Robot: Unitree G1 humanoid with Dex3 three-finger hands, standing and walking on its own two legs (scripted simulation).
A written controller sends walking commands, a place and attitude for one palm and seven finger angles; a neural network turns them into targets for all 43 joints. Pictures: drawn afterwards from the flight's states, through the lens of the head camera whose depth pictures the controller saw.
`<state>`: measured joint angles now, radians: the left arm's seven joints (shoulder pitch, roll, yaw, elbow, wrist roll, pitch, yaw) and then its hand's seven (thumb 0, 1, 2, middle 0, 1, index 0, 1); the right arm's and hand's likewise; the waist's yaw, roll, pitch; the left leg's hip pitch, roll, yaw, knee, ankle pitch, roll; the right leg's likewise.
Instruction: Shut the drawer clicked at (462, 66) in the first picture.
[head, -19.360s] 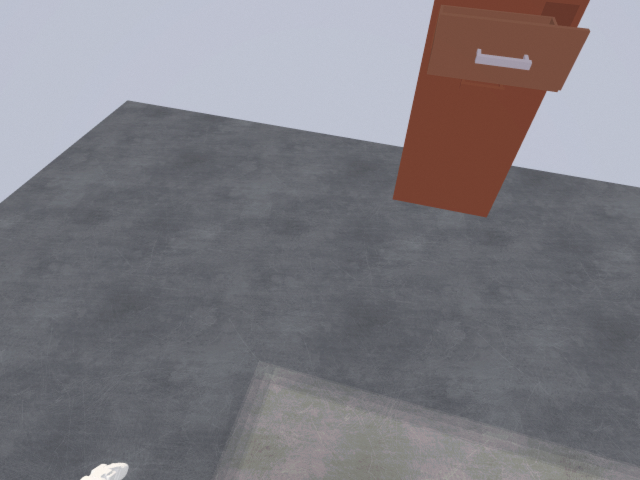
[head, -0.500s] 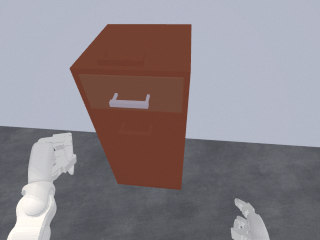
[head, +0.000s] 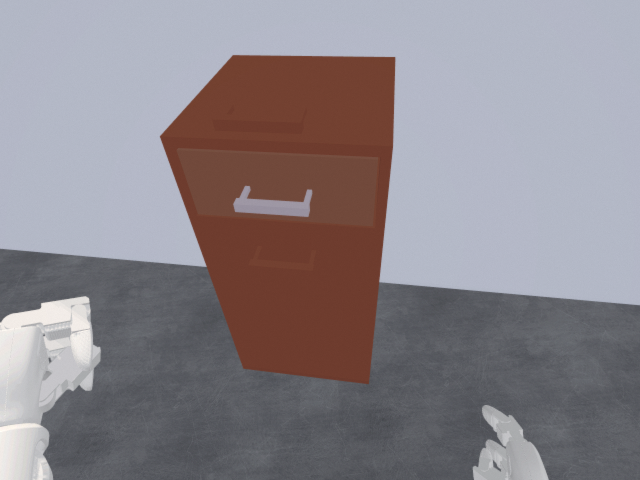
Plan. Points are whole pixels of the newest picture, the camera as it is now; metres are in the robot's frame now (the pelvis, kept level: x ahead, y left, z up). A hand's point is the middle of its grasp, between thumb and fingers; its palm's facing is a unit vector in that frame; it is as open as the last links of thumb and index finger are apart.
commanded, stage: step back with the hand held close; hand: left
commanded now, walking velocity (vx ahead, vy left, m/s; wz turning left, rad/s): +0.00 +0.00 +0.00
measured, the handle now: (274, 200) +0.60 +0.18 +0.01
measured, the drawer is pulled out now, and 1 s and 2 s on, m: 0.00 0.00 0.00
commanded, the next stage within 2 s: stop stepping back and stand still in 1.46 s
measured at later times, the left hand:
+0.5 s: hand (74, 365) +0.17 +0.26 +0.15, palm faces +0.33 -0.80 -0.51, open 3.2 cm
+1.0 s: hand (24, 423) +0.11 +0.26 +0.16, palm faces +0.40 -0.76 -0.51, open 3.2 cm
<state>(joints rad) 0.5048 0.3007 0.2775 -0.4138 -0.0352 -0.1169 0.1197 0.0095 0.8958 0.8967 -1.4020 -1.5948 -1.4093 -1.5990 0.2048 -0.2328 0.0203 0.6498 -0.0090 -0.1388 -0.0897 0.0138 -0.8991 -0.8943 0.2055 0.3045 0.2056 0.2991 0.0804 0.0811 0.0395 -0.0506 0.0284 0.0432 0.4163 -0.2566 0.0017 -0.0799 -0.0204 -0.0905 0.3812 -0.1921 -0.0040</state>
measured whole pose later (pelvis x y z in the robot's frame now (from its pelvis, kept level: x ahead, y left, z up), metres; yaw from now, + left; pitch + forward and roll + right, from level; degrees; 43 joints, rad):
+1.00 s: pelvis -0.08 +0.01 -0.02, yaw +3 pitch +1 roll -1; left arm 0.60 0.42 0.42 -0.59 0.01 -0.27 0.15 0.01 0.89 0.90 -1.40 -1.59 -1.41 -1.60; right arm 0.23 -0.20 0.00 0.57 -0.01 -0.09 -0.09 0.01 -0.90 -0.89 0.21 0.30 0.21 0.30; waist -0.01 -0.01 0.03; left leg -0.42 -0.01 0.01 0.60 -0.20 0.04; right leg -0.38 0.02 0.02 0.58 -0.22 0.02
